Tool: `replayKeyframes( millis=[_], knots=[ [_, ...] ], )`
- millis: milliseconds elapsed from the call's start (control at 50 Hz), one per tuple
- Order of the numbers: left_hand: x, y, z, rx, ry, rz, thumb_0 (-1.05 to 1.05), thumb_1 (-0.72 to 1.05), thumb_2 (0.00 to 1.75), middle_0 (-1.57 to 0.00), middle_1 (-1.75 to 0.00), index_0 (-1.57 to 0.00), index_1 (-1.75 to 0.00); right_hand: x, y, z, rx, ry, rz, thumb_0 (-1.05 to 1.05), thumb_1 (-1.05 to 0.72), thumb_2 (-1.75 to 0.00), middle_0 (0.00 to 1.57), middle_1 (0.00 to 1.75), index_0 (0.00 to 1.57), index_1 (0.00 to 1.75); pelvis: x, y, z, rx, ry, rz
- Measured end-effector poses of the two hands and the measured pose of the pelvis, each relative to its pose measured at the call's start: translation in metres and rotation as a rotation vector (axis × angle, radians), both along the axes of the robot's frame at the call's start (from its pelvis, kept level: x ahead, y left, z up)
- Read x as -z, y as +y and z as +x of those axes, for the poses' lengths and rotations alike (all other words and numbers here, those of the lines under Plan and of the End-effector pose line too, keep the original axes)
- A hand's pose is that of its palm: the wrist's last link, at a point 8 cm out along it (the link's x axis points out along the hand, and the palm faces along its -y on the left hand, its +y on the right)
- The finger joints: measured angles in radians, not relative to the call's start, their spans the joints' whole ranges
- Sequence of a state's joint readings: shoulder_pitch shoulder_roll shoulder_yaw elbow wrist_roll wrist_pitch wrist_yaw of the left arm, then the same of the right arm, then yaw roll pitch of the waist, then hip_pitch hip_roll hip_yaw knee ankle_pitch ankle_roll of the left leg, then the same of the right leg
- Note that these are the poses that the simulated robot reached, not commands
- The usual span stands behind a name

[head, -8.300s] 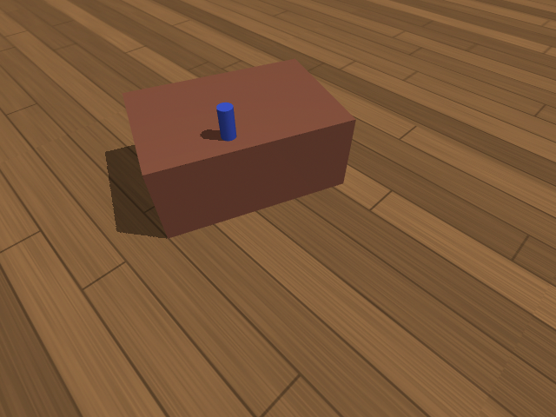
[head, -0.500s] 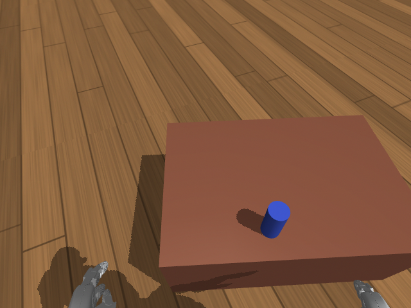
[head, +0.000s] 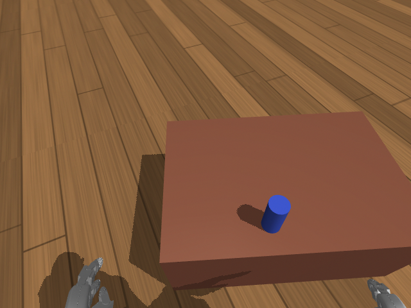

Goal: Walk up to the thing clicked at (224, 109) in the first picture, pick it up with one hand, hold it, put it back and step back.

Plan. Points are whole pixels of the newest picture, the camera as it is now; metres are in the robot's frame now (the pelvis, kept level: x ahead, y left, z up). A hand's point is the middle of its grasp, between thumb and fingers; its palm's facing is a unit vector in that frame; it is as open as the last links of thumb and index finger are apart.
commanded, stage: go down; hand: right
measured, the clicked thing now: (274, 215) +0.45 -0.19 -0.27
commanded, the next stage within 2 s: approach in 1.56 s
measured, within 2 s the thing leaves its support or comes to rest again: neither
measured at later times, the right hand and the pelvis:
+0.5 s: hand (381, 243) +0.27 -0.33 -0.03, palm faces +0.12 +0.97 -0.20, open 17.6 cm; pelvis -0.02 -0.01 +0.00, yaw +1 degrees
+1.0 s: hand (394, 208) +0.33 -0.36 +0.00, palm faces +0.15 +0.98 -0.12, open 17.7 cm; pelvis -0.02 +0.00 +0.00, yaw +2 degrees
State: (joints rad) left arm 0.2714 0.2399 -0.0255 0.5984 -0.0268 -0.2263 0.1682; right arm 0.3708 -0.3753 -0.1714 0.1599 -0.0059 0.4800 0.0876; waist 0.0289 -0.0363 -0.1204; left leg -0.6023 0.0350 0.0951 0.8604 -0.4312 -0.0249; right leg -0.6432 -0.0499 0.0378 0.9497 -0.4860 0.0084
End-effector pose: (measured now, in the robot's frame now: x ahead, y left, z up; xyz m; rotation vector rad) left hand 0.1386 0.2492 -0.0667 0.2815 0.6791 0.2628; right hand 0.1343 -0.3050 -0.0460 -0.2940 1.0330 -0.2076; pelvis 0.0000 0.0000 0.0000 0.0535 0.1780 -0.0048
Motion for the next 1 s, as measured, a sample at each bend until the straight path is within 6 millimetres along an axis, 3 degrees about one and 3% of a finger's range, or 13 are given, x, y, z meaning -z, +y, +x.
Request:
replayKeyframes(
  millis=[120,300,400,680,1000],
  knots=[
    [0.001,-0.001,-0.005,0.010,-0.005,0.023,0.01,0.90,0.90,-0.20,-0.29,-0.19,-0.30,-0.005,-0.012,0.013,0.025,-0.069,0.000,-0.01,0.55,-0.07,0.04,0.06,0.04,0.07,0.002,0.000,-0.006,0.007,-0.007,0.002],
    [0.004,0.001,-0.022,0.009,0.039,0.047,0.01,0.89,0.90,-0.20,-0.29,-0.20,-0.30,-0.030,-0.047,0.078,0.035,-0.256,0.038,-0.01,0.55,-0.07,0.04,0.06,0.04,0.06,0.001,-0.001,-0.015,0.005,-0.012,0.004],
    [0.006,0.007,-0.041,-0.018,0.092,0.048,0.01,0.89,0.90,-0.20,-0.29,-0.20,-0.30,-0.039,-0.060,0.102,0.017,-0.293,0.086,-0.01,0.55,-0.07,0.04,0.05,0.04,0.06,-0.002,-0.004,-0.016,-0.006,-0.008,0.002],
    [0.019,0.020,-0.092,-0.031,0.304,0.067,0.01,0.89,0.90,-0.20,-0.29,-0.19,-0.30,-0.048,-0.086,0.140,-0.020,-0.471,0.135,-0.01,0.59,-0.08,0.02,0.06,0.03,0.07,0.002,-0.005,-0.021,-0.022,0.041,-0.005],
    [0.018,0.027,-0.099,-0.014,0.383,0.092,0.00,0.91,0.90,-0.19,-0.30,-0.20,-0.30,-0.062,-0.106,0.174,-0.026,-0.592,0.160,-0.01,0.59,-0.07,0.03,0.05,0.03,0.06,0.004,-0.004,-0.017,-0.027,0.089,0.000]
  ],
)
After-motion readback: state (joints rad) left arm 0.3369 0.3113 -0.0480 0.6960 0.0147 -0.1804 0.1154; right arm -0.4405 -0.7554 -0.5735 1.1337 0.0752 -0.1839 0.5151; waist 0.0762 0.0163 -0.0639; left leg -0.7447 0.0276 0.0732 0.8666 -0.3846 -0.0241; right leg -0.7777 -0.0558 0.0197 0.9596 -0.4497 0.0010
